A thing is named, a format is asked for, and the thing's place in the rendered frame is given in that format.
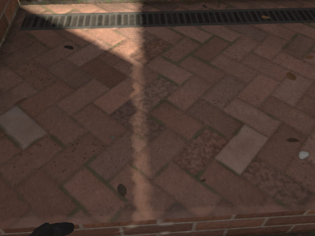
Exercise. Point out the left robot hand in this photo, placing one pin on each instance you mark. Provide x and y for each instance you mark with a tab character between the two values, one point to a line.
54	229

